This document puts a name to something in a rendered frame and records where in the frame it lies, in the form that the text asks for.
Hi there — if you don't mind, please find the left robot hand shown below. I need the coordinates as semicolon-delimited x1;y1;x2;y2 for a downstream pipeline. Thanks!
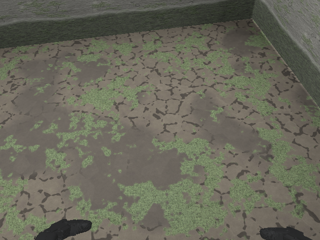
34;219;92;240

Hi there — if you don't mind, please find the right robot hand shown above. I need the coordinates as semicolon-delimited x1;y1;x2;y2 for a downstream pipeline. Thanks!
259;226;312;240

